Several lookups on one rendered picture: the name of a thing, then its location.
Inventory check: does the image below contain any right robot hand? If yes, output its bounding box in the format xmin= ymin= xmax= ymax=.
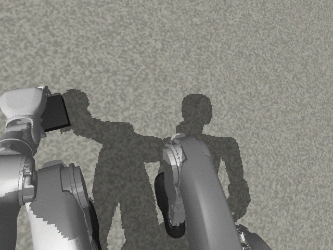
xmin=236 ymin=224 xmax=271 ymax=250

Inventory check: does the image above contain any small box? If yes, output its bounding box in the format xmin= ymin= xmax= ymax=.
xmin=39 ymin=95 xmax=71 ymax=132

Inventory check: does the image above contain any right robot foot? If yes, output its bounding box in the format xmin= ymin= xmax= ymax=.
xmin=154 ymin=172 xmax=185 ymax=239

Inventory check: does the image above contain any left robot arm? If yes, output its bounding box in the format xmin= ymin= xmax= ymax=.
xmin=0 ymin=115 xmax=41 ymax=250

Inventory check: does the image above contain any left robot foot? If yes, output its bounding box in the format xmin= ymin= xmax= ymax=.
xmin=88 ymin=200 xmax=102 ymax=250

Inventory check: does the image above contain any left robot hand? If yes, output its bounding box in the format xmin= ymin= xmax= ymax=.
xmin=0 ymin=86 xmax=52 ymax=138

